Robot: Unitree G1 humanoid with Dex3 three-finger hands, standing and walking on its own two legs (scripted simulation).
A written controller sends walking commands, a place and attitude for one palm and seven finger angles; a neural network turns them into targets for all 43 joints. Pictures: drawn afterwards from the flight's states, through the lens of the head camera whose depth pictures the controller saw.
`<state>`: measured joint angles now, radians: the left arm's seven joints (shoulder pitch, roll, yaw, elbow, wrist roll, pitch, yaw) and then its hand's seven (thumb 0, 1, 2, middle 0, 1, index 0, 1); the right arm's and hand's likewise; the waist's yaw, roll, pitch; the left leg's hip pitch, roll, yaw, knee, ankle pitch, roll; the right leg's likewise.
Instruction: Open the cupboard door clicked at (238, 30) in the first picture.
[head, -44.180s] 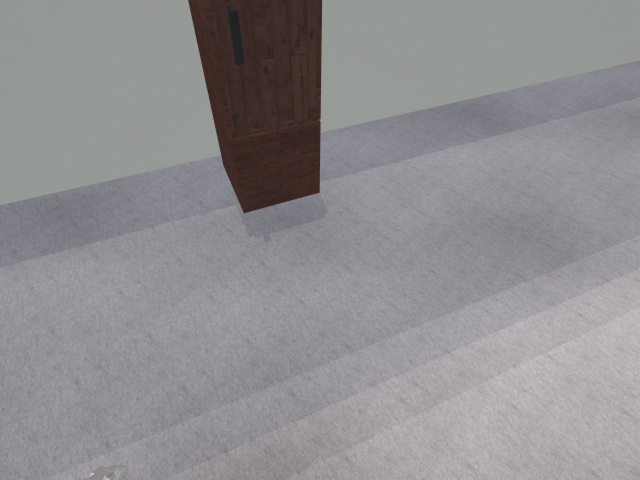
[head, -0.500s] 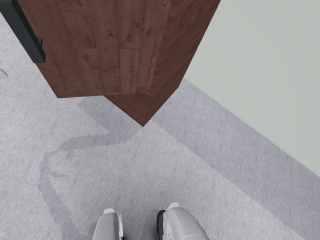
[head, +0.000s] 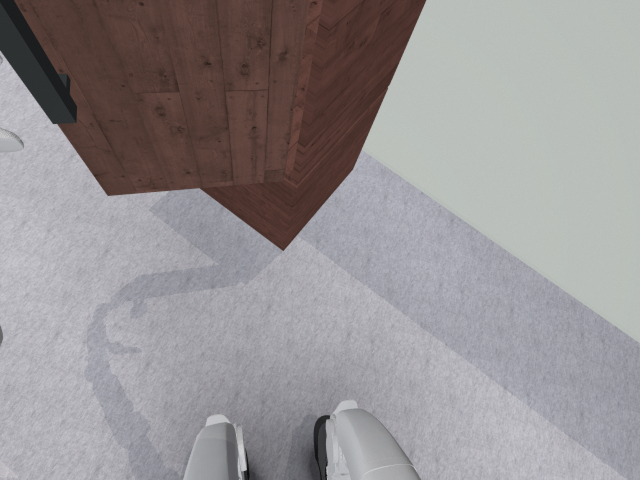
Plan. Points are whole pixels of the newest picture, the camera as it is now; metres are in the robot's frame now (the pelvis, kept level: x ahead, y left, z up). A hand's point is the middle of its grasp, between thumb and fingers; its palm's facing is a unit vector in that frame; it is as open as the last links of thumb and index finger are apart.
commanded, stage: slide the fingers in behind the handle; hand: left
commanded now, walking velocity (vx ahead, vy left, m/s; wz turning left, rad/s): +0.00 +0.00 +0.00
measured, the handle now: (33, 48) +0.58 +0.26 +0.09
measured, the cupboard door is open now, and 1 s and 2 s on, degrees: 47 47 47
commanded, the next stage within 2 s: close the thumb around the handle in 1.36 s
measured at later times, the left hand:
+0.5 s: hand (8, 81) +0.53 +0.27 +0.10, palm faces +0.08 -1.00 -0.01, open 14.0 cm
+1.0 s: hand (44, 82) +0.53 +0.24 +0.09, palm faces +0.08 -1.00 +0.01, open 14.0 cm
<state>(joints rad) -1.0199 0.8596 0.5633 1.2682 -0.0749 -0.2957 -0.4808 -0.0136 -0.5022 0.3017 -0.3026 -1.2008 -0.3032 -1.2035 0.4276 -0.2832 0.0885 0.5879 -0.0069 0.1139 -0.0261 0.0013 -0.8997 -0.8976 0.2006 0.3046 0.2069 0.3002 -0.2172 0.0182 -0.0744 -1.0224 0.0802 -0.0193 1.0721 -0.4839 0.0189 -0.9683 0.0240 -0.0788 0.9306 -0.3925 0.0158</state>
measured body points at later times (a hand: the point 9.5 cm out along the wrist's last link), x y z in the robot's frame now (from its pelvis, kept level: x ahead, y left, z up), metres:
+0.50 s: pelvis +0.01 +0.00 +0.00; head +0.16 +0.04 +0.42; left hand +0.52 +0.32 +0.10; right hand -0.01 -0.27 -0.09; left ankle +0.00 +0.10 -0.67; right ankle +0.02 -0.14 -0.67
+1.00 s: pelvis +0.01 +0.00 +0.01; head +0.15 +0.03 +0.43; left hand +0.52 +0.29 +0.10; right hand -0.01 -0.27 -0.09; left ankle +0.00 +0.10 -0.67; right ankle +0.02 -0.14 -0.67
